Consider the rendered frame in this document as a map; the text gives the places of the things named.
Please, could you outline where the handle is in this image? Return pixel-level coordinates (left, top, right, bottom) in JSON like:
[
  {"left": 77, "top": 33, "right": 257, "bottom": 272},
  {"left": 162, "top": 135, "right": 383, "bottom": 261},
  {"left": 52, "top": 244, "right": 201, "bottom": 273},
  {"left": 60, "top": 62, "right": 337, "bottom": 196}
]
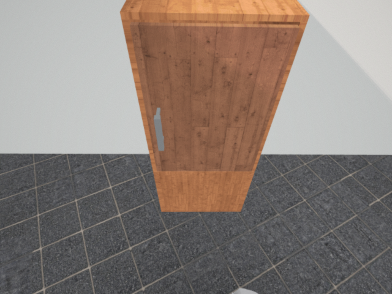
[{"left": 154, "top": 108, "right": 164, "bottom": 151}]

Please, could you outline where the cupboard door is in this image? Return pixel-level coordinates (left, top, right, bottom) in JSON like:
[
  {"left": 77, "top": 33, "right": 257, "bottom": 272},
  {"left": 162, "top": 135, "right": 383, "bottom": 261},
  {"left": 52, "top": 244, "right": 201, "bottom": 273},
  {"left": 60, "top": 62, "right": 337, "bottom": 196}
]
[{"left": 130, "top": 22, "right": 300, "bottom": 172}]

